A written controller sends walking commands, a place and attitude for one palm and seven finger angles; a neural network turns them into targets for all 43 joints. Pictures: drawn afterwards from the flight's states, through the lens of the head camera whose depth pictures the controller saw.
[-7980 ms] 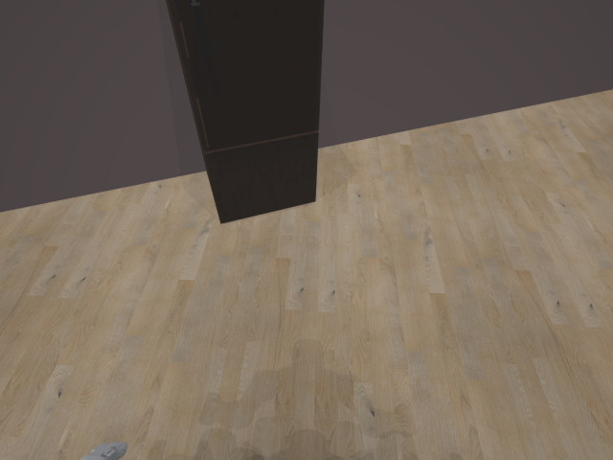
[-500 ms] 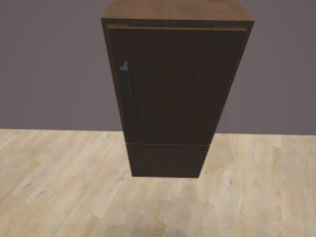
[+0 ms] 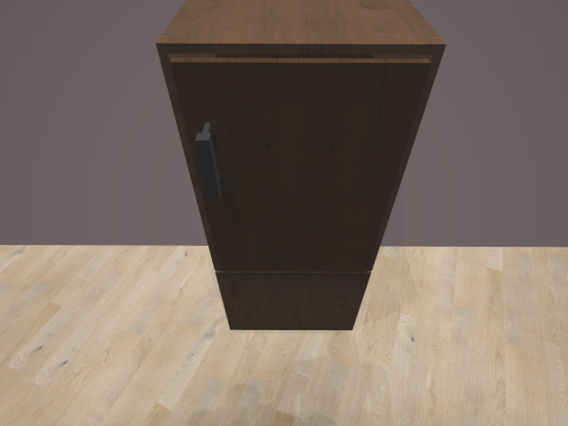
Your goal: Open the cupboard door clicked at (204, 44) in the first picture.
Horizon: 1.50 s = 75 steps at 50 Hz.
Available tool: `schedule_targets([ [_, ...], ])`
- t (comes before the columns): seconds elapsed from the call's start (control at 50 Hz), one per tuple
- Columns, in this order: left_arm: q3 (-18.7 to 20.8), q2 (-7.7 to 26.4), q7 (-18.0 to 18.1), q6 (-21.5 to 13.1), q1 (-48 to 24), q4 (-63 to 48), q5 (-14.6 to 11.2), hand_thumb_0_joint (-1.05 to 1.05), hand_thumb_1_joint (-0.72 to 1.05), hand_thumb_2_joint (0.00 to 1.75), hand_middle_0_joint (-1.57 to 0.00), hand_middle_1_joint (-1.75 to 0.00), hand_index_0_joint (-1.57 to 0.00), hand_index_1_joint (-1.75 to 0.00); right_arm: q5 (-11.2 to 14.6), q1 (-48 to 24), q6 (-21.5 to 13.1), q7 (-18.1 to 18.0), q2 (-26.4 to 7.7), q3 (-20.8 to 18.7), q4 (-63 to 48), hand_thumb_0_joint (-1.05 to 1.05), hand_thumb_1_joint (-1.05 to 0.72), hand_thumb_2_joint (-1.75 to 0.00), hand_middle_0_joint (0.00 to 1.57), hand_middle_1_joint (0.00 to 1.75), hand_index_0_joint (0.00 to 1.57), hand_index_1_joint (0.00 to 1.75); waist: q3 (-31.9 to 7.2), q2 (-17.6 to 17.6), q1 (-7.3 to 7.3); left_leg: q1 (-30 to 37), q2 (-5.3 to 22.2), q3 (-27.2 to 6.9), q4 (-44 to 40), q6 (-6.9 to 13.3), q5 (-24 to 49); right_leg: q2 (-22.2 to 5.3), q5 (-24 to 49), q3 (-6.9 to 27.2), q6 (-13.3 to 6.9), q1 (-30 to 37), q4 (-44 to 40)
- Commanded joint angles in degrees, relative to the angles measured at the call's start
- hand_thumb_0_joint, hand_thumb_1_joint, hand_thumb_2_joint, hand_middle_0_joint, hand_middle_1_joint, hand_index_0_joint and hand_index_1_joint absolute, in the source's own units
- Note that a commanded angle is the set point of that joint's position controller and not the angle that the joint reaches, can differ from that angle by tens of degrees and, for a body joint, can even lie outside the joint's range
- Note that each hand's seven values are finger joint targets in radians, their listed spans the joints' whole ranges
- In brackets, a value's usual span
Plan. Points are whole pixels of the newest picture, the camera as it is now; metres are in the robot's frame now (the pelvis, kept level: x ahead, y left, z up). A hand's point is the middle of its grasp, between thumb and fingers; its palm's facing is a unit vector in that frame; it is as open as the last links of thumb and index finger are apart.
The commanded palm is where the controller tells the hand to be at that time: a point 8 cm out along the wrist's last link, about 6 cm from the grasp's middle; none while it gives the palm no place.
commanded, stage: come to a stop and stand still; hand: left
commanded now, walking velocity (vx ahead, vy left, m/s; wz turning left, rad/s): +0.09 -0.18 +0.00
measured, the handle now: (211, 161) +0.56 +0.17 +0.07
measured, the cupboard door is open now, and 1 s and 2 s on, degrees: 0 0 0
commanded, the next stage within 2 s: look again from close up in 1.94 s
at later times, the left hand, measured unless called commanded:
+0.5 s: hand out of the picture +0.02 +0.16 -0.18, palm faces +0.10 -0.98 -0.19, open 7.4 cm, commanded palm none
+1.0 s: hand out of the picture -0.03 +0.30 -0.18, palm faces +0.01 -0.98 -0.22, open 7.4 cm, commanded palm none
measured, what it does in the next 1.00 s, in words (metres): steps to the left: left foot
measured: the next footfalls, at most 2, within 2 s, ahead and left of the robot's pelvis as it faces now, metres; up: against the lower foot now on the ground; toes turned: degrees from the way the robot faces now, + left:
left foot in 0.60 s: +0.05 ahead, +0.13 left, +0.00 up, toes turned +1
right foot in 1.12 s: -0.05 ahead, -0.01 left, +0.00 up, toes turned +0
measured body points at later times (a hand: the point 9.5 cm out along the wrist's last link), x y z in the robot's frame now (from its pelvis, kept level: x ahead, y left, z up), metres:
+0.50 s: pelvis +0.02 +0.00 -0.01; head +0.02 +0.00 +0.44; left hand +0.01 +0.21 -0.16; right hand +0.10 -0.23 -0.16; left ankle +0.04 +0.12 -0.74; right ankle +0.01 -0.08 -0.74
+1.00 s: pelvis -0.04 +0.11 +0.00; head -0.04 +0.13 +0.45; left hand -0.03 +0.36 -0.16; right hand -0.02 -0.12 -0.15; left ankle +0.01 +0.13 -0.74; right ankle -0.07 -0.03 -0.72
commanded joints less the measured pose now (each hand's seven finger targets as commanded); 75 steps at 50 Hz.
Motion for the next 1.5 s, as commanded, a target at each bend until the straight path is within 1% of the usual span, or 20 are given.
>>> schedule_targets([
  [0.0,1.34,4.64,0.00,-1.37,5.19,-2.30,-0.33,0.00,0.90,0.90,-0.20,-0.30,-0.20,-0.30,-0.09,1.18,-1.25,-0.98,-7.35,-1.69,-2.53,0.00,-0.90,-0.90,0.20,0.30,0.20,0.30,6.35,-1.48,1.03,-10.46,9.34,-7.52,-3.49,4.10,-3.63,-5.92,3.53,8.01,-0.65,3.42,-6.51],
  [0.06,1.78,6.68,1.42,-2.43,8.50,-0.79,-0.75,0.00,0.90,0.90,-0.20,-0.30,-0.20,-0.30,0.28,-0.49,-1.10,-1.04,-3.71,-0.20,-3.13,0.00,-0.90,-0.90,0.20,0.30,0.20,0.30,3.68,-8.56,2.14,-16.70,1.73,0.47,16.97,0.64,-11.62,-16.42,27.59,19.11,-4.12,11.10,-13.27],
  [0.14,0.95,7.13,2.90,-3.67,3.94,-1.23,-1.09,0.00,0.90,0.90,-0.20,-0.30,-0.20,-0.30,1.42,-0.25,-0.66,-1.10,-3.49,-0.06,-2.09,0.00,-0.90,-0.90,0.20,0.30,0.20,0.30,-0.28,-1.03,0.08,-14.00,3.04,-2.58,18.52,-0.14,-10.00,-16.42,54.98,12.46,-4.31,14.64,-7.83],
  [0.3,0.88,6.83,3.67,-2.39,2.20,-0.85,-0.88,0.00,0.90,0.90,-0.20,-0.30,-0.20,-0.30,1.14,-4.03,1.59,-0.60,-3.28,-0.42,-3.36,0.00,-0.90,-0.90,0.20,0.30,0.20,0.30,1.97,-5.42,0.92,-11.82,1.91,-2.04,13.42,-1.09,-5.10,-16.29,49.97,11.42,-3.49,11.63,-7.66],
  [0.42,0.76,6.80,3.05,-1.92,-2.62,-2.77,-0.96,0.00,0.90,0.90,-0.20,-0.30,-0.20,-0.30,0.79,-3.09,1.47,0.12,-3.26,-0.63,-3.39,0.00,-0.90,-0.90,0.20,0.30,0.20,0.30,4.53,-4.21,-1.34,-0.82,3.64,-2.53,1.61,-0.87,6.42,-13.52,24.62,9.43,-3.43,-0.41,-8.09],
  [0.44,0.86,7.33,4.99,-3.85,2.98,-2.80,-1.13,0.00,0.90,0.90,-0.20,-0.30,-0.20,-0.30,0.57,-9.20,0.22,0.04,-6.18,-1.18,-9.00,0.00,-0.90,-0.90,0.20,0.30,0.20,0.30,4.53,-4.61,1.11,-7.41,1.09,0.66,14.59,-1.60,0.42,-12.89,67.05,16.08,5.59,3.94,-6.55],
  [0.48,1.61,9.22,4.43,-4.70,4.37,-5.46,-0.50,0.00,0.90,0.90,-0.20,-0.30,-0.20,-0.30,0.83,-7.55,0.82,0.48,-4.44,-1.01,-10.87,0.00,-0.90,-0.90,0.20,0.30,0.20,0.30,-1.86,-3.11,1.95,-14.79,1.74,-4.53,20.13,1.18,-5.95,-16.86,60.83,16.27,3.05,12.06,-3.41],
  [0.52,1.61,9.64,4.13,-4.66,1.41,-7.40,-0.10,0.00,0.90,0.90,-0.20,-0.30,-0.20,-0.30,0.95,-7.52,0.37,0.95,-3.48,-0.62,-12.56,0.00,-0.90,-0.90,0.20,0.30,0.20,0.30,-3.11,-1.75,0.75,-12.98,2.29,-4.51,14.88,1.25,-7.48,-16.50,49.27,12.94,-5.24,11.51,-2.16],
  [0.56,0.93,8.80,3.91,-3.92,-2.89,-9.00,-0.15,0.00,0.90,0.90,-0.20,-0.30,-0.20,-0.30,0.87,-4.25,-0.14,1.10,-3.53,-0.51,-11.79,0.00,-0.90,-0.90,0.20,0.30,0.20,0.30,-1.04,-3.79,-1.38,-5.00,1.71,-3.19,3.91,1.17,-0.43,-12.60,30.62,9.18,-4.11,3.08,-1.66],
  [0.6,0.36,6.78,3.50,-2.86,-3.47,-9.53,-0.75,0.00,0.90,0.90,-0.20,-0.30,-0.20,-0.30,0.25,-1.67,-1.28,1.31,-6.69,-0.54,-10.96,0.00,-0.90,-0.90,0.20,0.30,0.20,0.30,2.43,4.74,-0.57,-5.15,7.41,-9.96,-0.41,3.35,13.99,-6.16,8.21,5.24,-0.25,-1.61,-0.06],
  [0.64,-0.14,6.74,3.22,-1.46,-3.14,-9.16,-0.80,0.00,0.90,0.90,-0.20,-0.30,-0.20,-0.30,0.03,-4.75,-1.16,0.98,-8.06,-0.14,-11.75,0.00,-0.90,-0.90,0.20,0.30,0.20,0.30,5.85,10.06,1.06,-10.75,9.83,-16.43,-7.21,6.29,8.39,-2.47,-5.77,2.22,1.74,-0.58,1.07],
  [0.78,-0.34,7.48,1.54,-0.17,-2.16,-7.98,-0.35,0.00,0.90,0.90,-0.20,-0.30,-0.20,-0.30,-0.06,-5.77,-1.02,0.71,-10.41,-0.45,-12.76,0.00,-0.90,-0.90,0.20,0.30,0.20,0.30,5.28,5.12,1.52,-12.81,9.55,-20.21,-16.39,5.73,-18.28,-2.13,-5.97,3.58,1.55,-2.03,5.25],
  [0.94,-0.21,7.53,1.41,0.25,-0.70,-6.08,-0.45,0.00,0.90,0.90,-0.20,-0.30,-0.20,-0.30,0.08,-4.41,-0.59,0.61,-9.97,-0.23,-9.96,0.00,-0.90,-0.90,0.20,0.30,0.20,0.30,2.90,2.16,1.30,-7.42,10.92,-21.53,-18.26,7.24,-14.13,-2.48,-9.05,5.11,1.48,-5.01,12.04],
  [1.08,-0.53,7.07,2.27,-0.44,6.24,-1.63,-0.78,0.00,0.90,0.90,-0.20,-0.30,-0.20,-0.30,0.52,-2.20,-0.07,0.51,-9.22,-0.08,-6.42,0.00,-0.90,-0.90,0.20,0.30,0.20,0.30,3.47,2.10,1.51,-6.36,6.77,-16.11,-18.66,-2.55,-7.56,-1.88,-4.82,4.74,-0.64,4.05,-7.57],
  [1.24,-1.71,5.22,2.47,-1.94,3.86,-0.20,-1.10,0.00,0.90,0.90,-0.20,-0.30,-0.20,-0.30,0.65,-0.75,-0.73,0.69,-7.83,0.88,-3.35,0.00,-0.90,-0.90,0.20,0.30,0.20,0.30,3.96,-2.35,-0.89,0.45,5.98,-14.67,-14.41,1.16,-2.98,-4.69,-5.08,8.34,-0.64,-2.58,-8.49],
  [1.3,-1.14,5.65,2.66,-0.89,8.91,1.58,-0.76,0.00,0.90,0.90,-0.20,-0.30,-0.20,-0.30,0.64,-2.14,-0.15,0.39,-9.34,0.28,-3.15,0.00,-0.90,-0.90,0.20,0.30,0.20,0.30,5.53,4.13,1.36,-3.34,6.95,-18.21,-21.44,-2.57,-11.68,-2.06,-8.09,4.03,-0.14,-1.21,-3.98],
  [1.38,0.39,6.80,2.60,-0.90,19.56,5.21,-0.84,0.00,0.90,0.90,-0.20,-0.30,-0.20,-0.30,1.04,-7.99,1.10,0.52,-9.46,-0.25,-4.57,0.00,-0.90,-0.90,0.20,0.30,0.20,0.30,5.83,2.33,5.55,-7.93,0.03,-8.35,-18.40,-12.99,-4.45,-2.77,-10.02,2.08,-1.42,7.81,-12.55],
  [1.4,0.84,7.48,2.72,-1.33,18.85,5.09,-0.85,0.00,0.90,0.90,-0.20,-0.30,-0.20,-0.30,1.44,-7.96,1.40,0.58,-8.44,-0.24,-4.50,0.00,-0.90,-0.90,0.20,0.30,0.20,0.30,5.64,-3.79,5.12,-5.51,-3.53,-4.29,-6.66,-13.19,-0.38,-7.41,-12.05,6.74,-3.47,4.60,-16.19],
  [1.44,0.95,7.38,3.58,-1.51,-2.77,-0.99,-1.16,0.00,0.90,0.90,-0.20,-0.30,-0.20,-0.30,1.03,0.30,2.24,0.97,-6.10,-1.34,-2.71,0.00,-0.90,-0.90,0.20,0.30,0.20,0.30,7.82,-16.83,-4.26,4.53,0.64,-11.86,23.67,-1.55,-4.31,-20.16,-22.28,19.75,-8.25,-22.54,-21.99],
  [1.48,0.59,6.70,3.52,-2.40,-11.62,-4.32,-0.95,0.00,0.90,0.90,-0.20,-0.30,-0.20,-0.30,1.08,6.80,0.85,1.67,-4.35,-0.67,-1.06,0.00,-0.90,-0.90,0.20,0.30,0.20,0.30,6.24,-10.22,-7.95,7.02,3.50,-12.34,12.27,0.78,-0.83,-15.12,-9.81,10.71,-3.68,-20.11,-12.80],
])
